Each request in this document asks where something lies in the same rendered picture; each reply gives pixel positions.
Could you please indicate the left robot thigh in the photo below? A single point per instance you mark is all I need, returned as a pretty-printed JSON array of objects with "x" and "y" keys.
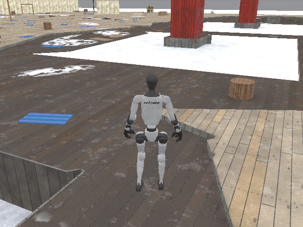
[{"x": 140, "y": 140}]

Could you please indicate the left robot hand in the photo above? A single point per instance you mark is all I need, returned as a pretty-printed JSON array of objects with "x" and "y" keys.
[{"x": 126, "y": 133}]

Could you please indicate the right robot thigh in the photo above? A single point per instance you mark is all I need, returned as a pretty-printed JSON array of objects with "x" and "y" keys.
[{"x": 162, "y": 142}]

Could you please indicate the right robot upper arm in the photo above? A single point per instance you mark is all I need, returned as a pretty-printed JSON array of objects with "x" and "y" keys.
[{"x": 169, "y": 107}]

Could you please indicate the robot right forearm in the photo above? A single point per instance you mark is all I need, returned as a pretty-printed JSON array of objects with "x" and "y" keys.
[{"x": 175, "y": 124}]

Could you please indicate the robot left forearm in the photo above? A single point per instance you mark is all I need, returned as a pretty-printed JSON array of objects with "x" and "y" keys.
[{"x": 129, "y": 123}]

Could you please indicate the right robot hand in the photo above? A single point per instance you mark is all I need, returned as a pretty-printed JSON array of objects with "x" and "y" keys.
[{"x": 177, "y": 134}]

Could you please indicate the robot thigh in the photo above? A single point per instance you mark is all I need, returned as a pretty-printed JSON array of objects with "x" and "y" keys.
[
  {"x": 140, "y": 140},
  {"x": 162, "y": 142}
]

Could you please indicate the left robot upper arm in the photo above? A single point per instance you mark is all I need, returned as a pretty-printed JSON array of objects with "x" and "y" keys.
[{"x": 134, "y": 107}]

